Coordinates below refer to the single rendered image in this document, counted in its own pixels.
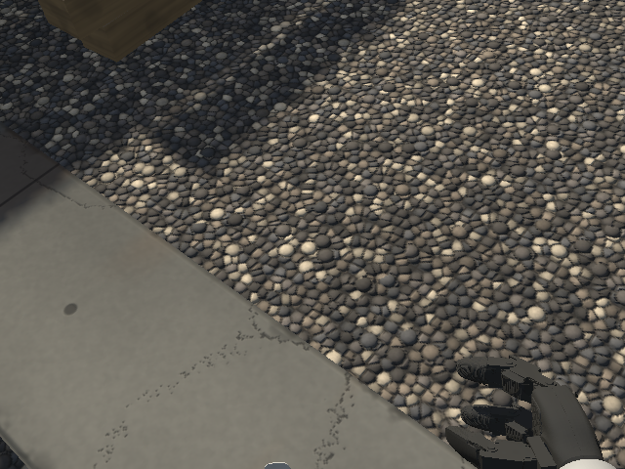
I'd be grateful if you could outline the robot right hand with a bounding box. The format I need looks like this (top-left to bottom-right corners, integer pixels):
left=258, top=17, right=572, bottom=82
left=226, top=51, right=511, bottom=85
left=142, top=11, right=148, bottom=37
left=445, top=355, right=604, bottom=469

